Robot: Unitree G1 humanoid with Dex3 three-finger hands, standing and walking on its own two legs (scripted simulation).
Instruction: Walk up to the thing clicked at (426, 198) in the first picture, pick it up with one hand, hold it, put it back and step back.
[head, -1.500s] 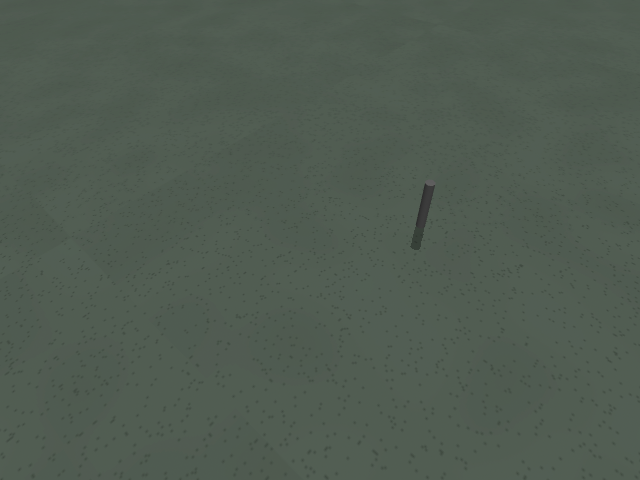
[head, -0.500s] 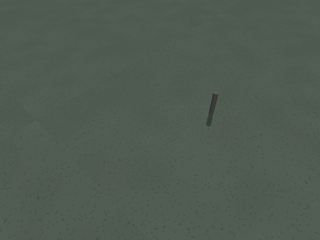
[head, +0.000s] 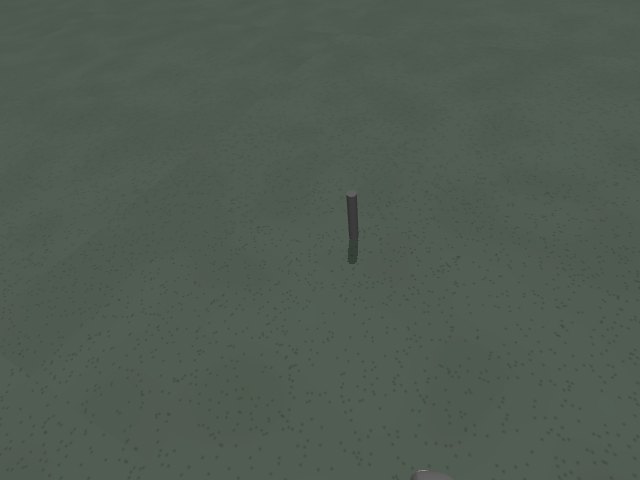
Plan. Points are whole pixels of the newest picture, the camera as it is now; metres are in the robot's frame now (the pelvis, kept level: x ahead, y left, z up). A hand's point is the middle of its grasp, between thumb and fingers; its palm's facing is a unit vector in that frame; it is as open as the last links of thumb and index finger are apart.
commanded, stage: walk up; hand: left
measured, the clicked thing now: (352, 216) +1.20 -0.08 -0.62
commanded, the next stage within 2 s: none
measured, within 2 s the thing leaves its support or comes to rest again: neither
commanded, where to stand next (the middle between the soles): +0.83 -0.18 m, yaw -16 degrees
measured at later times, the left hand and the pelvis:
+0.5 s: hand (196, 396) +0.30 +0.25 -0.14, palm faces -0.17 -0.93 -0.34, open 7.4 cm; pelvis +0.23 -0.02 +0.01, yaw -9 degrees
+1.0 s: hand (274, 234) +0.61 +0.12 -0.09, palm faces -0.25 -0.88 -0.39, open 7.4 cm; pelvis +0.44 -0.11 +0.02, yaw -16 degrees
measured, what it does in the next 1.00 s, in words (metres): walks ahead, turning right: left foot, then right foot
